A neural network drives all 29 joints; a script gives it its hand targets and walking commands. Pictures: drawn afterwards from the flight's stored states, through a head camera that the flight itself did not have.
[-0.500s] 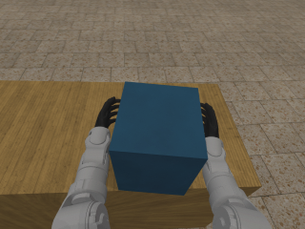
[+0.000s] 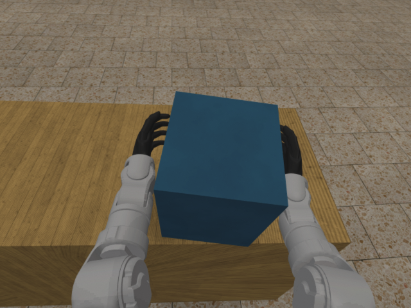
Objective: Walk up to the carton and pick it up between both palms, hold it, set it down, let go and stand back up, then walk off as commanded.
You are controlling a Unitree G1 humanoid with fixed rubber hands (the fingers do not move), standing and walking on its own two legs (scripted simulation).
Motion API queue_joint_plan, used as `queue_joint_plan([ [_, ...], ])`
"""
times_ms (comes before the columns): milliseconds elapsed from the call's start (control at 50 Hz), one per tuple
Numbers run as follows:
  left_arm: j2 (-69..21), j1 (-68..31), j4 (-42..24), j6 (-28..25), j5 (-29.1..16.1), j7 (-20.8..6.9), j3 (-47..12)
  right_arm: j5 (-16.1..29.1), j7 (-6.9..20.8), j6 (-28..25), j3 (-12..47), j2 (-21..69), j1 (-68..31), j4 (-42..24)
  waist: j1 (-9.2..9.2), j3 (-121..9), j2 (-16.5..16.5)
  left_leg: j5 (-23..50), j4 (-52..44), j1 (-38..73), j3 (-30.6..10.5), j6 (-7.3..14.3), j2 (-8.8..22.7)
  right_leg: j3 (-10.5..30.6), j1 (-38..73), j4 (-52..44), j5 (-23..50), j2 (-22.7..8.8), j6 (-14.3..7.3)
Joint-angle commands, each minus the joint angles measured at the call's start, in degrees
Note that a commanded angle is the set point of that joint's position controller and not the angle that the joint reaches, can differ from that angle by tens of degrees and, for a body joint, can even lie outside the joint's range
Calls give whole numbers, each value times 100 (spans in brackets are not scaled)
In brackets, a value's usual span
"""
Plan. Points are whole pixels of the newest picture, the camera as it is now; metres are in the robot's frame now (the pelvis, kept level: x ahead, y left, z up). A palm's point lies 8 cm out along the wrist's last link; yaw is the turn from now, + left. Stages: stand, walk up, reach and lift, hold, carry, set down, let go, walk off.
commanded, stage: reach and lift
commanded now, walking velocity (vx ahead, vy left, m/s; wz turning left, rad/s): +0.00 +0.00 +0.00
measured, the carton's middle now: (215, 176) +0.38 +0.00 +0.04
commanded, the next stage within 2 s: none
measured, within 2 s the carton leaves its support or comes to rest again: neither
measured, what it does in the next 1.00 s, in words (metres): stands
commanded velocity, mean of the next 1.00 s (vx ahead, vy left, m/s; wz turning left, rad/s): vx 0.00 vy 0.00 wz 0.00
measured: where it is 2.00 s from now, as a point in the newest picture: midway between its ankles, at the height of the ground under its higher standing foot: outside the picture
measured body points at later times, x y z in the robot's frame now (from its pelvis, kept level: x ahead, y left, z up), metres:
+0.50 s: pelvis +0.01 +0.01 +0.00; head +0.00 +0.04 +0.45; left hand +0.40 +0.16 +0.16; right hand +0.39 -0.14 +0.14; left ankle +0.03 +0.14 -0.75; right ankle +0.01 -0.13 -0.75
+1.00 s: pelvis -0.01 +0.00 +0.00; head -0.05 +0.03 +0.44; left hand +0.39 +0.16 +0.20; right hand +0.39 -0.14 +0.19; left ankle +0.03 +0.14 -0.75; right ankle +0.01 -0.13 -0.75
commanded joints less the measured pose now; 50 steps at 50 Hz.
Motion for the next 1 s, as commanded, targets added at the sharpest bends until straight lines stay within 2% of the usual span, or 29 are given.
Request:
queue_joint_plan([
  [0, -3320, -3286, -1089, -273, -30, -661, -1933, -340, 690, -258, 2383, 3128, -3701, -967, -39, -3425, 129, 1069, 235, 1420, 492, 73, -441, -470, 1003, 51, 1297, 206, 183],
  [40, -3359, -3358, -1563, -69, -176, -648, -2216, 1, 680, -178, 2775, 3119, -4045, -1492, 7, -3578, 157, 1370, 315, 1488, 483, 37, -439, -493, 1198, 104, 1624, 259, 202],
  [60, -3497, -3402, -1920, -35, -307, -633, -2514, 111, 659, -197, 2949, 3142, -4066, -1752, -129, -4048, 219, 1627, 446, 1636, 439, 2, -445, -556, 1237, 184, 1861, 294, 184],
  [80, -3491, -3365, -2033, 106, -367, -593, -2617, 364, 650, -30, 3262, 3201, -4149, -1916, -27, -3882, 294, 1675, 493, 1640, 398, -6, -459, -502, 1260, 162, 1798, 295, 197],
  [140, -3734, -3225, -2601, 533, -712, -529, -3285, 871, 600, 377, 3764, 3091, -4054, -2458, -257, -3799, 337, 1991, 649, 1957, 216, -81, -432, -573, 1144, 102, 1728, 356, 168],
  [160, -3659, -3132, -2651, 747, -689, -524, -3338, 996, 595, 571, 3919, 3056, -3983, -2546, -210, -3467, 304, 1944, 602, 1961, 210, -83, -449, -549, 1047, 70, 1598, 358, 146],
  [180, -3872, -2840, -3066, 925, -821, -515, -3639, 1185, 596, 659, 3971, 2933, -3836, -2829, -365, -3777, 359, 2139, 626, 2207, 131, -131, -440, -620, 1063, 80, 1678, 362, 159],
  [200, -3883, -2876, -3355, 1125, -879, -511, -3734, 1350, 565, 814, 4184, 2975, -3850, -3092, -354, -3781, 352, 2361, 725, 2344, 79, -116, -456, -583, 1084, 69, 1794, 356, 171],
  [220, -3724, -2665, -3305, 1309, -813, -546, -3723, 1403, 491, 941, 4161, 2914, -3825, -3332, -479, -3319, 345, 2408, 744, 2255, 8, -147, -493, -520, 1080, 39, 1985, 299, 199],
  [240, -3558, -2635, -3361, 1536, -764, -633, -3577, 1465, 481, 1100, 4200, 2814, -3852, -3409, -468, -2998, 301, 2183, 679, 2209, 34, -101, -510, -543, 1109, -50, 1782, 287, 201],
  [280, -3535, -2308, -3806, 1871, -768, -706, -3666, 1595, 436, 1320, 4165, 2733, -3481, -3607, -603, -3009, 309, 2405, 715, 2360, -16, -147, -517, -567, 1377, 52, 2140, 292, 208],
  [300, -3384, -2328, -3780, 2019, -707, -765, -3450, 1565, 423, 1461, 4256, 2735, -3613, -3723, -498, -2891, 77, 2279, 674, 2300, 8, -72, -533, -540, 1489, 20, 2099, 279, 244],
  [340, -3247, -2498, -3888, 2343, -666, -892, -3326, 1699, 382, 1689, 3979, 2581, -3596, -3519, -664, -2297, 275, 2031, 571, 2248, 19, -108, -550, -559, 1432, 4, 1808, 266, 253],
  [380, -3276, -2516, -4066, 2548, -712, -967, -3292, 1717, 389, 1722, 3903, 2508, -3911, -3850, -669, -2480, 211, 1930, 552, 2327, 32, -99, -545, -623, 1597, 27, 1747, 317, 241],
  [420, -3273, -2463, -4515, 2691, -811, -917, -3549, 1909, 401, 1850, 4109, 2475, -3760, -3911, -628, -2817, 526, 2370, 687, 2655, -49, -205, -544, -658, 1402, 74, 1737, 373, 214],
  [440, -3276, -2547, -4522, 2783, -870, -922, -3612, 1954, 390, 1860, 4084, 2430, -3996, -4165, -680, -2854, 581, 2422, 740, 2685, -71, -228, -535, -661, 1320, 85, 1659, 398, 213],
  [460, -3163, -2467, -4371, 2892, -768, -911, -3488, 1917, 391, 1968, 4021, 2372, -4010, -4034, -633, -2513, 596, 2185, 667, 2610, -71, -213, -525, -653, 1187, 28, 1317, 395, 205],
  [480, -3140, -2082, -4237, 3060, -710, -949, -3358, 1960, 384, 2100, 3991, 2302, -3846, -3934, -609, -2138, 404, 1953, 560, 2517, -53, -139, -522, -681, 1181, -42, 1110, 415, 189],
  [500, -3157, -2346, -4370, 3134, -763, -990, -3362, 1929, 368, 2083, 3941, 2382, -4108, -4205, -588, -2391, 317, 1783, 516, 2430, 6, -91, -515, -660, 1356, 4, 1190, 394, 217],
  [540, -3125, -2200, -4365, 3325, -701, -1008, -3261, 2050, 370, 2257, 4056, 2370, -4039, -4161, -541, -2225, 287, 1576, 448, 2375, 39, -44, -565, -677, 1279, -11, 974, 407, 226],
  [560, -3166, -2646, -4471, 3296, -818, -1019, -3317, 2046, 377, 2247, 4049, 2461, -4320, -4331, -566, -2299, 244, 1498, 434, 2329, -11, -51, -548, -674, 1303, 44, 893, 434, 237],
  [580, -3030, -2587, -4220, 3398, -688, -1041, -3115, 2003, 374, 2338, 3895, 2368, -4360, -4099, -590, -2006, 214, 1142, 366, 2198, 36, 38, -585, -637, 1199, -12, 680, 394, 231],
  [600, -3147, -2783, -4530, 3436, -831, -1009, -3294, 2112, 410, 2375, 4002, 2432, -4537, -4289, -516, -2244, 331, 1150, 351, 2253, 30, 9, -553, -682, 1145, 18, 534, 413, 211],
  [620, -3144, -2825, -4472, 3458, -847, -990, -3293, 2084, 400, 2393, 3974, 2486, -4600, -4365, -539, -2337, 342, 1175, 388, 2250, 25, 12, -549, -636, 1149, 17, 562, 413, 193],
  [720, -3018, -3310, -4169, 3664, -871, -999, -3008, 2070, 391, 2643, 3850, 2522, -5129, -4170, -564, -2521, 162, 490, 314, 2014, 85, 169, -625, -595, 1205, 43, 316, 343, 237],
  [760, -3051, -3412, -4043, 3711, -930, -976, -2963, 2184, 374, 2737, 3887, 2639, -5359, -4149, -520, -2611, 124, 489, 348, 1974, 63, 256, -635, -502, 1192, 67, 392, 311, 263],
  [820, -3029, -3668, -3535, 3779, -776, -1030, -2666, 2106, 389, 2922, 3549, 2601, -5519, -3565, -577, -2261, 129, -90, 232, 1721, 94, 281, -640, -513, 975, -17, -221, 299, 228],
  [920, -3167, -4035, -3687, 3773, -1013, -922, -2873, 2401, 382, 3084, 3791, 2826, -5850, -3712, -584, -2866, 231, 419, 353, 1910, -18, 249, -658, -490, 1111, 113, 223, 355, 232],
  [980, -2975, -3841, -3426, 3919, -905, -947, -2689, 2479, 328, 3265, 3740, 2721, -5735, -3382, -599, -2472, 205, 460, 345, 1876, -20, 258, -661, -483, 1079, 65, 288, 379, 257],
])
